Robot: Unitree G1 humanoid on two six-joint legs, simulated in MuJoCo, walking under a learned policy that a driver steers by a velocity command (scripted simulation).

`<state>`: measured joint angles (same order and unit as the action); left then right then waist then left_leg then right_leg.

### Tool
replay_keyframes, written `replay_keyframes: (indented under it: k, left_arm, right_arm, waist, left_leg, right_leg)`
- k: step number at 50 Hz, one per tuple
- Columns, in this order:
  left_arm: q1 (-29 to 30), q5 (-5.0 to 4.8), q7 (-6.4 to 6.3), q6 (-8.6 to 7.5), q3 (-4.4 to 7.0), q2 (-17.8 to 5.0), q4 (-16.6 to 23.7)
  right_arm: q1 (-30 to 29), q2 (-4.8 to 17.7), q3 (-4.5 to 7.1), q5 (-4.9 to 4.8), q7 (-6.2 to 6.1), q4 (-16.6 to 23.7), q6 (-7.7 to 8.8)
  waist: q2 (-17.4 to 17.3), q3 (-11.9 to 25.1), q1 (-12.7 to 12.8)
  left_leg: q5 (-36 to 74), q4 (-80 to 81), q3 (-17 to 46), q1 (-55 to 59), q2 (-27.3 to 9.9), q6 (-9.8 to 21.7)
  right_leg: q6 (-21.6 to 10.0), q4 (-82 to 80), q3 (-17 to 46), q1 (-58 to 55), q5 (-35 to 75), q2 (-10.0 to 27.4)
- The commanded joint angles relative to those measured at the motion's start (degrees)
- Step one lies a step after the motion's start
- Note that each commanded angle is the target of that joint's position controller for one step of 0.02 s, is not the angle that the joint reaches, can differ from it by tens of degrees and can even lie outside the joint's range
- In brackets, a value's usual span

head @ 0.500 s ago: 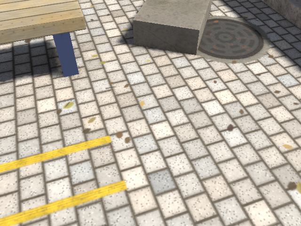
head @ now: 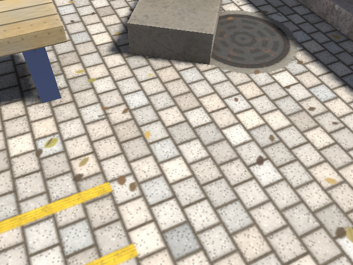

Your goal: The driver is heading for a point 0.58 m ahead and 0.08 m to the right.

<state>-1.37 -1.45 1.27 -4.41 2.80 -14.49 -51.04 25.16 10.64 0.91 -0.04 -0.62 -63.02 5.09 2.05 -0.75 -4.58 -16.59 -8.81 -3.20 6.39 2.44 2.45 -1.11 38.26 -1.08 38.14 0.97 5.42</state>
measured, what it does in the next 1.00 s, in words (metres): walks ahead: right foot, then left foot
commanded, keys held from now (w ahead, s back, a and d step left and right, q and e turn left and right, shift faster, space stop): w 0.56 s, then no key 0.44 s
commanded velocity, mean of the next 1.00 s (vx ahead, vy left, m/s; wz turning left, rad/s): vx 0.37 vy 0.00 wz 0.00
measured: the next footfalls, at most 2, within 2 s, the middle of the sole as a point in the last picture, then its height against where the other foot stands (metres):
right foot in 0.14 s outside the picture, level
left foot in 0.68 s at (139, 239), level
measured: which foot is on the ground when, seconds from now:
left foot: down 0.00-0.16, up 0.18-0.66, down 0.68-1.00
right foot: up 0.00-0.12, down 0.14-0.68, up 0.70-1.00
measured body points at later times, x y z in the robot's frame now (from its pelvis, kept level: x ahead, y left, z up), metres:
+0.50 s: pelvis +0.30 -0.04 +0.01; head +0.31 -0.05 +0.46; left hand +0.28 +0.22 -0.13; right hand +0.47 -0.30 -0.11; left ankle +0.49 +0.14 -0.67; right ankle +0.24 -0.13 -0.74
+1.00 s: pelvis +0.50 +0.02 +0.00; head +0.52 +0.02 +0.45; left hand +0.60 +0.28 -0.14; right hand +0.59 -0.23 -0.14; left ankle +0.56 +0.10 -0.74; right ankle +0.55 -0.14 -0.73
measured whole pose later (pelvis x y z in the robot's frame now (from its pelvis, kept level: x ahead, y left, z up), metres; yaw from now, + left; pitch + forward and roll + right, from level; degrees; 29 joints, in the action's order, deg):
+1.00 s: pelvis +0.50 +0.02 +0.00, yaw +0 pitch +1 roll +1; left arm -8.2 0.1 -2.5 0.4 2.6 -13.7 -55.2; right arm 8.8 12.1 1.6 1.0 0.2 -57.0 3.0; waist 1.8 -1.5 -0.6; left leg -7.2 -23.0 -4.2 -16.7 2.9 3.8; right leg 1.4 36.7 2.2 22.3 -14.5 4.3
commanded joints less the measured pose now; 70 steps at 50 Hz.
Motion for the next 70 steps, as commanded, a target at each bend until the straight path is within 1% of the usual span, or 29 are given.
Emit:
replay_keyframes:
  k: [1, 4, 6, 7, 8, 9, 10, 12, 14, 16, 20, 24, 28, 30, 33, 34, 35, 36, 37, 39, 40, 43, 47, 52, 53, 54, 56, 62, 70]
  left_arm:
    - [10.02, -0.29, 1.01, -1.10, -0.22, -2.08, 6.15]
    - [7.24, -0.29, 1.72, -1.59, 0.73, -4.62, 6.38]
    - [-6.72, -0.39, 1.20, -1.35, 3.00, -8.58, 2.55]
    - [-17.37, -0.11, 0.63, -0.99, 4.11, -11.22, -0.20]
    - [-24.82, 1.31, 0.43, -0.84, 5.33, -16.69, -2.01]
    - [-24.16, 1.21, 0.52, -0.74, 3.81, -12.18, -2.42]
    - [-17.68, 0.67, 0.54, -1.15, 2.87, -9.46, -1.68]
    - [-8.10, 1.27, 0.92, -1.93, 1.41, -5.01, 0.05]
    - [-6.25, 1.96, 1.42, -2.42, 0.76, -2.90, -0.57]
    - [-8.47, 1.70, 1.07, -2.55, 0.92, -4.08, -1.94]
    - [-13.50, 1.68, -0.78, -2.28, 1.41, -6.97, -3.44]
    - [-17.72, 0.95, -1.54, -1.78, 1.45, -7.80, -4.36]
    - [-22.33, 0.46, -1.72, -0.75, 1.76, -8.14, -6.35]
    - [-21.97, 0.71, -2.05, 0.19, 1.96, -8.31, -6.70]
    - [-19.03, 0.91, -2.35, 1.29, 1.91, -8.57, -5.79]
    - [-20.09, 1.80, -2.36, 1.13, 1.09, -6.80, -4.51]
    - [-29.12, 2.67, -1.73, 0.31, -1.08, 0.43, -5.55]
    - [-30.71, 0.86, -1.49, -0.50, -0.41, -2.87, -7.57]
    - [-24.65, -0.70, -1.53, -0.76, 0.69, -6.69, -6.07]
    - [-16.74, 0.14, -2.69, 0.21, 1.07, -6.55, -4.35]
    - [-17.28, 0.70, -3.07, 1.16, 1.25, -5.76, -4.32]
    - [-19.39, 1.06, -3.65, 3.16, 0.41, -1.40, -4.77]
    - [-15.98, 1.42, -4.02, 4.91, 0.67, -3.30, -4.42]
    - [-11.91, 2.94, -4.00, 5.32, 1.11, -4.91, -3.94]
    - [-11.50, 2.49, -4.21, 5.08, 1.53, -7.81, -3.65]
    - [-10.53, 1.64, -3.92, 4.77, 2.01, -8.67, -4.90]
    - [-9.11, 2.00, -3.44, 3.75, 1.11, -4.23, -5.26]
    - [-10.27, 1.47, -3.41, 2.67, 1.08, -4.47, -7.10]
    - [-10.55, 1.40, -3.61, 3.34, 0.89, -4.14, -8.71]
  right_arm:
    - [3.04, 10.12, 2.10, -0.69, -0.62, 1.09, 0.02]
    - [1.33, 11.71, 3.01, -0.60, -0.75, 1.75, -0.69]
    - [-0.55, 12.16, 3.27, -0.03, -0.74, 2.56, -1.66]
    - [-1.12, 11.01, 2.65, 0.43, -0.59, 3.73, -1.76]
    - [6.80, 2.58, 0.37, 0.33, 0.42, 4.59, -0.65]
    - [4.80, 4.33, 0.63, -0.95, 0.96, 3.59, 1.33]
    - [-1.97, 9.23, 2.09, -2.77, 1.14, 6.26, 2.46]
    - [-7.93, 10.07, 2.72, -2.36, 0.13, 7.77, 2.67]
    - [-4.88, 7.58, 3.00, -1.39, -0.42, 7.25, 0.89]
    - [-5.10, 6.24, 2.98, -1.17, -0.65, 7.74, -0.23]
    - [-14.84, 7.59, 3.44, -0.15, -0.64, 11.66, -0.32]
    - [-23.37, 6.13, 2.72, -0.54, 0.36, 14.04, 0.35]
    - [-29.66, 6.32, 2.17, -1.12, 1.72, 16.50, 0.68]
    - [-29.86, 7.08, 2.30, -0.71, 2.44, 17.31, 1.17]
    - [-15.11, 12.05, 4.57, 0.22, 2.50, 13.05, 1.85]
    - [-7.14, 16.06, 5.46, 1.40, 2.10, 11.15, 1.94]
    - [-4.32, 19.00, 5.60, 1.89, 1.87, 10.32, 1.14]
    - [-1.88, 15.08, 4.65, 0.65, 2.21, 10.00, 0.61]
    - [-6.81, 13.25, 4.10, 0.00, 2.16, 10.85, 0.44]
    - [-16.29, 9.21, 2.60, 0.33, 1.68, 12.39, 0.49]
    - [-18.14, 7.78, 2.11, 0.94, 1.60, 12.12, 0.60]
    - [-20.36, 8.19, 2.01, 2.23, 1.64, 10.97, 0.53]
    - [-20.27, 10.68, 2.48, 1.22, 0.66, 10.07, -0.84]
    - [-17.55, 7.31, 1.19, 0.65, 0.25, 7.86, -2.33]
    - [-15.44, 7.64, 1.44, 1.04, 0.21, 7.56, -2.33]
    - [-13.56, 6.85, 1.45, 0.84, -0.24, 7.48, -2.82]
    - [-15.25, 7.73, 1.65, 0.76, -0.91, 7.35, -3.48]
    - [-15.31, 7.55, 1.82, 0.45, -0.85, 6.09, -3.73]
    - [-14.64, 7.58, 2.00, 0.17, -1.15, 4.38, -4.59]
  waist:
    - [-6.11, -8.43, 0.47]
    - [-7.57, -4.66, 4.01]
    - [-9.30, 4.65, 11.41]
    - [-7.68, 11.45, 15.58]
    - [7.60, 22.34, 11.81]
    - [8.99, 25.07, 12.51]
    - [7.54, 13.73, 11.14]
    - [-0.93, 3.57, 6.94]
    - [1.58, 2.06, 3.31]
    - [1.79, 0.22, 2.57]
    - [0.22, -2.44, 4.39]
    - [0.38, -3.13, 7.14]
    - [0.27, -4.70, 9.07]
    - [0.82, -4.33, 7.92]
    - [2.34, 5.59, 0.13]
    - [-2.22, 13.74, -1.63]
    - [-17.63, 22.44, 2.26]
    - [-14.43, 29.42, 0.07]
    - [-10.81, 21.45, 0.29]
    - [-3.93, 9.83, 3.15]
    - [-4.64, 8.47, 5.35]
    - [-7.73, 7.64, 8.15]
    - [-8.22, 9.18, 7.25]
    - [-4.93, 0.71, 6.59]
    - [-0.61, -0.40, 4.30]
    - [5.80, -0.96, 2.49]
    - [4.62, -1.30, 3.30]
    - [0.56, 2.50, 4.35]
    - [-1.79, 2.32, 4.59]
  left_leg:
    - [21.98, 3.45, 5.64, -4.43, -15.75, 7.51]
    - [38.80, -3.43, 4.56, 1.27, -17.50, 6.09]
    - [56.04, -19.99, 2.27, 0.03, -15.24, 4.17]
    - [45.99, -35.08, 1.58, -11.72, -13.03, 2.57]
    - [11.67, -60.13, 1.64, -35.33, -2.00, -1.44]
    - [-14.60, -69.77, 10.98, -42.35, 0.96, -0.46]
    - [-12.22, -72.96, 10.72, -48.18, -2.79, 0.84]
    - [-2.31, -66.69, 7.80, -44.18, -8.70, 1.51]
    - [1.10, -61.43, 8.14, -37.11, -11.32, 1.40]
    - [2.10, -57.73, 7.09, -37.23, -11.99, 0.55]
    - [13.98, -44.14, 6.41, -45.85, -12.55, -1.90]
    - [23.83, -29.37, 3.52, -43.25, -9.55, -2.20]
    - [21.57, -22.86, 3.39, -45.17, -8.15, -1.42]
    - [18.33, -19.96, 3.22, -43.30, -6.78, -0.04]
    - [22.89, -16.14, 0.40, -22.57, -2.36, 3.23]
    - [43.77, -20.64, 7.68, -5.70, -10.69, 6.25]
    - [62.52, -22.76, 27.92, 15.79, -26.65, 17.26]
    - [56.66, -19.29, 34.73, 16.97, -27.45, 19.81]
    - [51.91, -17.44, 26.79, 9.59, -24.51, 16.97]
    - [47.23, -12.93, 17.18, -7.36, -19.60, 13.12]
    - [45.93, -11.07, 14.65, -13.81, -18.13, 12.16]
    - [46.43, -8.26, 8.75, -23.05, -15.24, 12.04]
    - [27.05, -5.77, 8.52, -24.33, -14.84, 11.10]
    - [-11.20, -5.35, 8.93, -30.61, -9.34, 3.04]
    - [-10.54, -8.26, 6.97, -30.83, -6.30, 1.24]
    - [-5.75, -9.23, 3.04, -26.03, -3.36, 0.10]
    - [0.75, -12.65, 2.20, -19.77, -3.49, -0.27]
    - [11.38, -14.81, 2.49, -17.81, -4.44, 0.39]
    - [15.51, -15.91, 2.45, -16.26, -4.72, -0.06]
  right_leg:
    - [-1.25, -5.73, -1.11, 0.67, 1.87, -1.67]
    - [-3.93, -7.88, -1.80, -5.54, -2.67, -3.87]
    - [-6.58, -7.53, -4.30, -23.73, -4.71, -7.83]
    - [-9.25, -5.48, 2.08, -41.66, -5.37, -2.24]
    - [-19.70, -10.05, 31.43, -64.54, -18.74, 14.12]
    - [-20.33, -21.73, 47.04, -64.24, -24.92, 17.15]
    - [-16.62, -23.27, 38.38, -55.28, -25.37, 15.03]
    - [-13.21, -26.36, 22.55, -35.41, -14.02, 10.82]
    - [-11.77, -29.25, 14.94, -26.42, -10.05, 7.19]
    - [-12.66, -31.54, 11.40, -22.94, -7.48, 6.38]
    - [-12.68, -33.25, 8.54, -26.18, -3.25, 6.16]
    - [-10.51, -33.12, 4.30, -28.87, -1.89, 4.35]
    - [-10.36, -30.18, 4.45, -37.38, -1.04, 7.25]
    - [-8.97, -25.45, 4.16, -40.80, 9.18, 8.22]
    - [-4.71, -7.59, 1.78, -41.10, 29.42, 4.03]
    - [-2.15, 6.43, -0.20, -31.32, 15.27, 0.44]
    - [2.12, 29.10, -0.91, -10.37, -32.06, -9.50]
    - [2.51, 38.11, 9.69, -7.33, -41.16, -10.34]
    - [2.03, 39.19, 9.59, -3.48, -38.48, -7.14]
    - [2.65, 32.05, 5.80, -4.56, -30.87, -2.03]
    - [2.69, 28.10, 5.95, -9.76, -28.36, -0.26]
    - [3.30, 14.69, 3.95, -19.67, -25.62, -0.46]
    - [3.26, 2.57, 2.53, -25.37, -16.06, -1.34]
    - [-0.22, -13.56, 4.27, -30.94, -6.95, 0.70]
    - [-1.40, -13.57, 5.74, -30.17, -4.27, 2.89]
    - [-2.27, -15.04, 5.72, -23.41, -15.50, 1.61]
    - [-0.43, -17.63, 5.24, -18.72, -18.67, 0.30]
    - [0.07, -13.57, 3.62, -25.39, -3.55, -0.92]
    - [-0.17, -12.69, 2.69, -26.67, -0.51, -1.73]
